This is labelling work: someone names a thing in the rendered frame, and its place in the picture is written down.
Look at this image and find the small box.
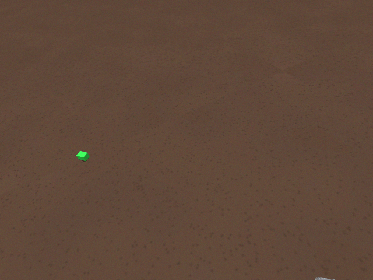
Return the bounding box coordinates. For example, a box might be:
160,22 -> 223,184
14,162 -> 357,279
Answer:
76,151 -> 90,161

